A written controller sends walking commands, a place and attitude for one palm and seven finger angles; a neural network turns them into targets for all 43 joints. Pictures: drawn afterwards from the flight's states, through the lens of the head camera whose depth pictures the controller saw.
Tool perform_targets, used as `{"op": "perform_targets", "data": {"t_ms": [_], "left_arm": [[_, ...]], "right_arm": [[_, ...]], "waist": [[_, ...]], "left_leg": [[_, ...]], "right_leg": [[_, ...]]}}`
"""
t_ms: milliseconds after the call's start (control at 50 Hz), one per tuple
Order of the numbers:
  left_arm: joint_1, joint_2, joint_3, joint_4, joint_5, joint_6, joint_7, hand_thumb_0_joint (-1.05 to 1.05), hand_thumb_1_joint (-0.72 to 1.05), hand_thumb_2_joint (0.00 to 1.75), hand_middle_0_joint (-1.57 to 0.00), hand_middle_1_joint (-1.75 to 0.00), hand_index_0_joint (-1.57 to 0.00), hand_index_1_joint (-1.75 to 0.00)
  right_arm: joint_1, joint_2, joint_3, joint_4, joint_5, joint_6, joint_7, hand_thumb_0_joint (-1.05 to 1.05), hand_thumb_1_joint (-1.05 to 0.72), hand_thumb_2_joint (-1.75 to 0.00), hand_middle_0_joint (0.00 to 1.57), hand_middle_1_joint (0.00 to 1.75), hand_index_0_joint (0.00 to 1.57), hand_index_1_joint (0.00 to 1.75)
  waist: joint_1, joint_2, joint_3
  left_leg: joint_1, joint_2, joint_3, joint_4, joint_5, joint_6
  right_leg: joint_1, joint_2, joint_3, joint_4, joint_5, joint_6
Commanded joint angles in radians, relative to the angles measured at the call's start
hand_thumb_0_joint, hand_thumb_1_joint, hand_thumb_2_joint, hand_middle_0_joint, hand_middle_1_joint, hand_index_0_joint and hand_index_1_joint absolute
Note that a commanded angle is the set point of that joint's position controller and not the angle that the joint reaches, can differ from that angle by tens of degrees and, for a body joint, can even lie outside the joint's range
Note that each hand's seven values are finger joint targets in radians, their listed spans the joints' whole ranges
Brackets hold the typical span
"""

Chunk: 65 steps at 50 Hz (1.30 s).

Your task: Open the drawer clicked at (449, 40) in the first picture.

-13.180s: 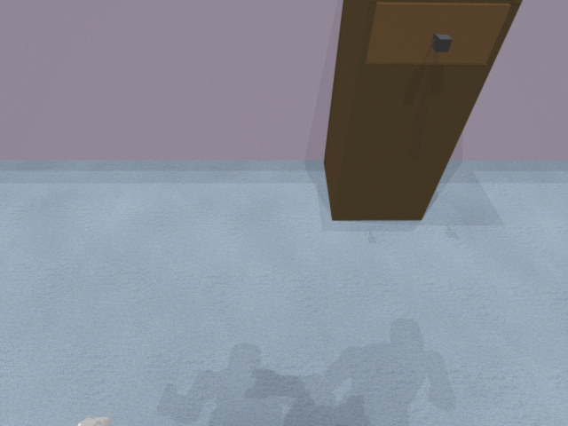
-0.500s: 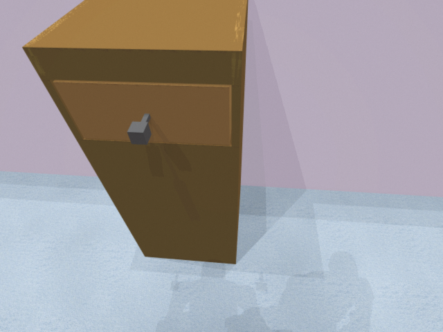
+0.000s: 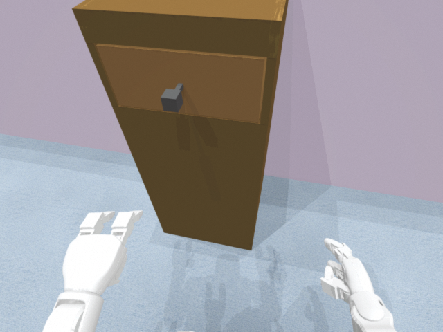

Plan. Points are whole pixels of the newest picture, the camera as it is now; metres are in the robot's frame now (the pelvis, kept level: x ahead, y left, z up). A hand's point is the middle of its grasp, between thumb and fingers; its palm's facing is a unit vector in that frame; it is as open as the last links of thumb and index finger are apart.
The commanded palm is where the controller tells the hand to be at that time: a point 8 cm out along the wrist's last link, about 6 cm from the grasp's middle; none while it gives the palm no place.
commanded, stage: raise the hand with hooked fingers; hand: left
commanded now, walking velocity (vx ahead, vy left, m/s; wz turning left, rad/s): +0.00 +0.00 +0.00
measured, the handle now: (175, 95) +0.57 +0.21 +0.12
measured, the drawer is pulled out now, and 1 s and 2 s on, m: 0.00 0.00 0.00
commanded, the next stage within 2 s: move the hooked fingers above the handle in 1.36 s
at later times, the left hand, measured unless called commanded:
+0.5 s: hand (90, 190) +0.28 +0.27 +0.13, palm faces +0.13 -0.09 -0.99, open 12.2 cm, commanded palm +0.25 +0.26 +0.19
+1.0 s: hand (70, 118) +0.33 +0.28 +0.23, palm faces +0.13 -0.01 -0.99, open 13.8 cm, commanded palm +0.29 +0.27 +0.28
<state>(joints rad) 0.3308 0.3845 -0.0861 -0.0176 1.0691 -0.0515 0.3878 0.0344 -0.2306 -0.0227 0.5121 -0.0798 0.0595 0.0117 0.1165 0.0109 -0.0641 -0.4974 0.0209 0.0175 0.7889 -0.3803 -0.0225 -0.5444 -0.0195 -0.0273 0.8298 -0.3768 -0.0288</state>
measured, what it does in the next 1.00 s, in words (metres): stands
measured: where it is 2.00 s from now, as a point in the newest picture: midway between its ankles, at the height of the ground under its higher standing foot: outside the picture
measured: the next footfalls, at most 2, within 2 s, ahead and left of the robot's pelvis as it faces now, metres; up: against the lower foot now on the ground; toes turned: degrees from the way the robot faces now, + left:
none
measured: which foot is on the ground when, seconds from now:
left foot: down 0.00-1.00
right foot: down 0.00-1.00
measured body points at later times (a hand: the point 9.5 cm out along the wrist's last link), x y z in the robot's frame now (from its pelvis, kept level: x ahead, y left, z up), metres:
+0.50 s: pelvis +0.01 +0.04 +0.03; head +0.02 +0.00 +0.48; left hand +0.27 +0.27 +0.18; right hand +0.20 -0.20 -0.08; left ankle +0.01 +0.14 -0.70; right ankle +0.03 -0.10 -0.70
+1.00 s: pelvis +0.01 +0.03 +0.04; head +0.02 -0.02 +0.49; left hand +0.32 +0.27 +0.29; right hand +0.23 -0.17 -0.06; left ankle +0.01 +0.14 -0.70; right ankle +0.03 -0.10 -0.70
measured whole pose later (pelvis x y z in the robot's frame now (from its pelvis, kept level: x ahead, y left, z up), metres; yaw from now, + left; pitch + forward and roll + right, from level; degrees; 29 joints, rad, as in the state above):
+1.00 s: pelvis +0.01 +0.03 +0.04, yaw +1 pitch -2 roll +0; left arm -0.26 0.63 0.02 -0.06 0.81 0.03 -0.19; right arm 0.09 -0.27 0.03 0.62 0.01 0.12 0.00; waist 0.10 0.11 0.02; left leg -0.14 -0.01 0.01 0.37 -0.20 0.01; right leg -0.16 -0.05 -0.04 0.40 -0.20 0.01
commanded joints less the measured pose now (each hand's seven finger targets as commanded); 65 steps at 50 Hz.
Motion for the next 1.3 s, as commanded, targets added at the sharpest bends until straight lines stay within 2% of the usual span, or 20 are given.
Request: {"op": "perform_targets", "data": {"t_ms": [0,80,140,200,300,380,480,520,560,640,740,800,900,940,1020,1100,1140,1200,1220,1280], "left_arm": [[-0.292,0.129,0.091,-0.235,-0.046,0.015,0.004,0.00,0.25,0.62,-0.25,-0.72,-0.25,-0.72],[-0.226,0.146,0.089,-0.205,-0.071,0.075,-0.105,0.00,0.15,0.58,-0.25,-0.78,-0.25,-0.78],[-0.209,0.170,0.115,-0.229,-0.084,0.079,-0.167,0.00,0.08,0.55,-0.26,-0.82,-0.26,-0.82],[-0.250,0.220,0.167,-0.269,-0.088,0.061,-0.188,0.00,0.01,0.52,-0.26,-0.87,-0.26,-0.87],[-0.330,0.248,0.205,-0.320,-0.109,0.023,-0.177,0.00,-0.10,0.47,-0.27,-0.94,-0.27,-0.94],[-0.409,0.238,0.175,-0.326,-0.127,0.030,-0.196,0.00,-0.20,0.43,-0.28,-1.00,-0.28,-1.00],[-0.495,0.271,0.163,-0.324,-0.141,0.066,-0.261,0.00,-0.31,0.38,-0.29,-1.08,-0.29,-1.08],[-0.550,0.282,0.159,-0.305,-0.147,0.082,-0.295,0.00,-0.36,0.36,-0.29,-1.11,-0.29,-1.11],[-0.586,0.328,0.186,-0.314,-0.154,0.085,-0.324,0.00,-0.41,0.34,-0.29,-1.14,-0.29,-1.14],[-0.653,0.360,0.205,-0.258,-0.186,0.095,-0.390,0.00,-0.50,0.30,-0.30,-1.20,-0.30,-1.20],[-0.767,0.396,0.212,-0.271,-0.210,0.081,-0.460,0.00,-0.50,0.30,-0.30,-1.20,-0.30,-1.20],[-0.822,0.439,0.251,-0.291,-0.225,0.071,-0.487,0.00,-0.50,0.30,-0.30,-1.20,-0.30,-1.20],[-0.897,0.475,0.272,-0.205,-0.256,0.079,-0.540,0.00,-0.50,0.30,-0.30,-1.20,-0.30,-1.20],[-0.939,0.497,0.276,-0.192,-0.262,0.074,-0.560,0.00,-0.50,0.30,-0.30,-1.20,-0.30,-1.20],[-0.832,0.447,0.249,-0.154,-0.284,0.072,-0.611,0.00,-0.50,0.30,-0.30,-1.20,-0.30,-1.20],[-0.827,0.479,0.286,-0.237,-0.296,0.034,-0.614,0.00,-0.50,0.30,-0.30,-1.20,-0.30,-1.20],[-0.833,0.488,0.300,-0.252,-0.298,0.011,-0.595,0.00,-0.50,0.30,-0.30,-1.20,-0.30,-1.20],[-0.871,0.553,0.375,-0.308,-0.303,-0.015,-0.544,0.00,-0.50,0.30,-0.30,-1.20,-0.30,-1.20],[-0.889,0.550,0.370,-0.302,-0.298,-0.020,-0.528,0.00,-0.50,0.30,-0.30,-1.20,-0.30,-1.20],[-0.877,0.516,0.349,-0.232,-0.303,0.004,-0.496,0.00,-0.50,0.30,-0.30,-1.20,-0.30,-1.20]], "right_arm": [[-0.083,-0.077,-0.015,-0.114,0.009,-0.027,-0.015,0.00,-0.90,-0.90,0.20,0.30,0.20,0.30],[-0.086,-0.077,0.002,-0.103,0.027,-0.014,-0.024,0.00,-0.90,-0.90,0.20,0.30,0.20,0.30],[-0.081,-0.080,0.010,-0.098,0.033,-0.010,-0.022,0.00,-0.90,-0.90,0.20,0.30,0.20,0.30],[-0.078,-0.086,0.012,-0.097,0.034,-0.010,-0.025,0.00,-0.90,-0.90,0.20,0.30,0.20,0.30],[-0.070,-0.093,-0.002,-0.082,0.046,-0.024,-0.027,0.00,-0.90,-0.90,0.20,0.30,0.20,0.30],[-0.063,-0.101,-0.014,-0.060,0.058,-0.022,-0.026,0.00,-0.90,-0.90,0.20,0.30,0.20,0.30],[-0.080,-0.111,-0.011,-0.049,0.070,-0.007,-0.024,0.00,-0.90,-0.90,0.20,0.30,0.20,0.30],[-0.084,-0.112,-0.004,-0.044,0.075,0.001,-0.022,0.00,-0.90,-0.90,0.20,0.30,0.20,0.30],[-0.089,-0.118,-0.004,-0.046,0.075,0.008,-0.026,0.00,-0.90,-0.90,0.20,0.30,0.20,0.30],[-0.094,-0.120,0.006,-0.041,0.082,0.022,-0.026,0.00,-0.90,-0.90,0.20,0.30,0.20,0.30],[-0.094,-0.125,0.011,-0.044,0.083,0.021,-0.023,0.00,-0.90,-0.90,0.20,0.30,0.20,0.30],[-0.106,-0.127,0.013,-0.051,0.086,0.014,-0.015,0.00,-0.90,-0.90,0.20,0.30,0.20,0.30],[-0.100,-0.140,0.015,-0.044,0.095,0.017,-0.013,0.00,-0.90,-0.90,0.20,0.30,0.20,0.30],[-0.084,-0.147,0.013,-0.040,0.093,0.018,-0.013,0.00,-0.90,-0.90,0.20,0.30,0.20,0.30],[-0.073,-0.152,0.009,-0.059,0.097,0.021,-0.001,0.00,-0.90,-0.90,0.20,0.30,0.20,0.30],[-0.079,-0.159,0.005,-0.081,0.098,0.017,0.003,0.00,-0.90,-0.90,0.20,0.30,0.20,0.30],[-0.060,-0.155,0.003,-0.071,0.092,0.012,0.000,0.00,-0.90,-0.90,0.20,0.30,0.20,0.30],[-0.061,-0.154,0.000,-0.068,0.088,0.000,-0.003,0.00,-0.90,-0.90,0.20,0.30,0.20,0.30],[-0.054,-0.150,0.001,-0.059,0.086,-0.003,-0.003,0.00,-0.90,-0.90,0.20,0.30,0.20,0.30],[-0.053,-0.149,-0.002,-0.044,0.095,0.001,-0.006,0.00,-0.90,-0.90,0.20,0.30,0.20,0.30]], "waist": [[-0.080,0.044,-0.175],[-0.036,-0.039,-0.141],[-0.018,-0.039,-0.100],[-0.007,-0.022,-0.101],[-0.008,0.026,-0.125],[-0.019,0.031,-0.128],[-0.019,0.060,-0.115],[-0.024,0.034,-0.096],[-0.016,0.049,-0.118],[-0.022,0.030,-0.096],[-0.027,0.059,-0.139],[-0.025,0.068,-0.171],[-0.031,0.033,-0.136],[-0.029,0.022,-0.161],[-0.022,-0.034,-0.158],[-0.019,-0.005,-0.152],[-0.018,-0.001,-0.161],[-0.003,0.036,-0.198],[-0.005,0.043,-0.210],[-0.013,0.038,-0.156]], "left_leg": [[0.172,-0.066,-0.005,-0.112,0.136,0.056],[0.159,-0.051,0.003,-0.208,0.165,0.050],[0.167,-0.041,0.006,-0.265,0.190,0.045],[0.190,-0.033,0.004,-0.307,0.199,0.043],[0.258,-0.031,-0.005,-0.343,0.256,0.042],[0.303,-0.030,-0.009,-0.367,0.311,0.038],[0.334,-0.028,-0.016,-0.412,0.347,0.033],[0.338,-0.025,-0.018,-0.430,0.347,0.034],[0.357,-0.029,-0.016,-0.440,0.375,0.036],[0.357,-0.031,-0.008,-0.461,0.379,0.038],[0.389,-0.037,-0.007,-0.461,0.421,0.039],[0.400,-0.038,-0.014,-0.451,0.459,0.037],[0.371,-0.041,-0.005,-0.454,0.423,0.040],[0.368,-0.046,-0.004,-0.454,0.426,0.041],[0.351,-0.048,0.006,-0.448,0.417,0.047],[0.341,-0.048,0.006,-0.442,0.387,0.051],[0.343,-0.051,0.003,-0.442,0.400,0.050],[0.359,-0.053,-0.003,-0.436,0.395,0.050],[0.356,-0.056,-0.003,-0.438,0.407,0.048],[0.338,-0.052,0.003,-0.446,0.376,0.042]], "right_leg": [[0.080,0.025,0.084,-0.237,0.104,-0.016],[0.209,0.021,0.052,-0.273,0.162,-0.009],[0.265,0.016,0.043,-0.298,0.173,-0.010],[0.309,0.016,0.036,-0.324,0.159,-0.011],[0.346,0.017,0.026,-0.347,0.199,-0.012],[0.357,0.017,0.011,-0.361,0.244,-0.011],[0.402,0.019,0.001,-0.389,0.265,-0.011],[0.418,0.019,-0.003,-0.404,0.263,-0.010],[0.452,0.020,0.001,-0.415,0.296,-0.009],[0.481,0.021,-0.003,-0.441,0.311,-0.005],[0.506,0.020,-0.002,-0.454,0.350,-0.003],[0.521,0.025,0.000,-0.452,0.383,-0.004],[0.505,0.020,-0.001,-0.465,0.372,0.001],[0.518,0.011,-0.006,-0.459,0.378,0.003],[0.520,0.008,-0.008,-0.450,0.387,0.007],[0.501,0.012,-0.001,-0.448,0.360,0.010],[0.506,0.007,-0.007,-0.444,0.360,0.009],[0.518,0.010,0.006,-0.449,0.346,0.007],[0.524,0.002,0.002,-0.443,0.351,0.007],[0.490,0.004,-0.001,-0.456,0.320,0.009]]}}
